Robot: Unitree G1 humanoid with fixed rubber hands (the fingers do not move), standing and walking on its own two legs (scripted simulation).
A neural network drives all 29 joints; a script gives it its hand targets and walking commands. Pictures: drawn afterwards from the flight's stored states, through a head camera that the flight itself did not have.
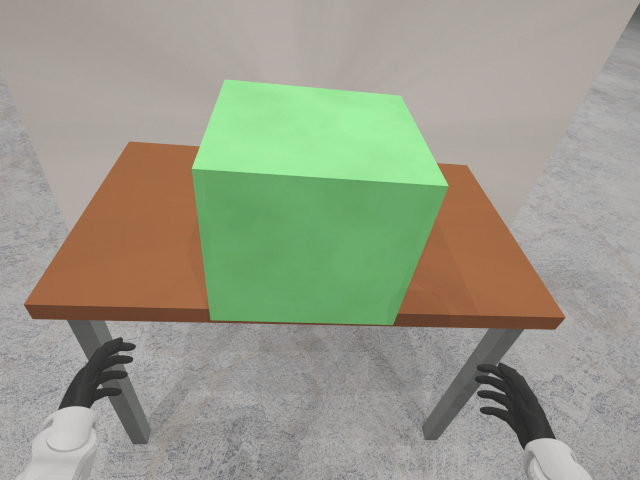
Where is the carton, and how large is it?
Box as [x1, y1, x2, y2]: [192, 79, 448, 324]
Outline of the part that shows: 225,79 192,167 210,319 392,324 448,186 401,97 398,95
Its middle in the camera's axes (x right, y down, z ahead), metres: -0.01 -0.06 +0.68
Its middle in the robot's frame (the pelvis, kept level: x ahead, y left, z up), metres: +0.54 +0.02 +0.07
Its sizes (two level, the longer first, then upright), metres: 0.319 0.294 0.299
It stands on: a table, 0.68 m high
